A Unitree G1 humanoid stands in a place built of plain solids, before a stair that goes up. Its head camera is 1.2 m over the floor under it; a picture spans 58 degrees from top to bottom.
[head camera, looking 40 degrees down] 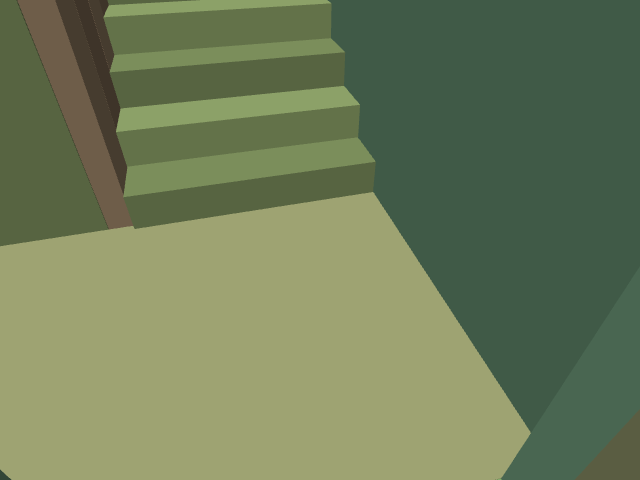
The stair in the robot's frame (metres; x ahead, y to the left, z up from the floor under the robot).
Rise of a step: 0.17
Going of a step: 0.26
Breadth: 1.13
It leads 15 degrees to the left of straight ahead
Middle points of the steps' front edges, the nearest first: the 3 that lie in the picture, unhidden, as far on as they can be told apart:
1.65 0.28 0.17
1.90 0.35 0.34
2.15 0.42 0.52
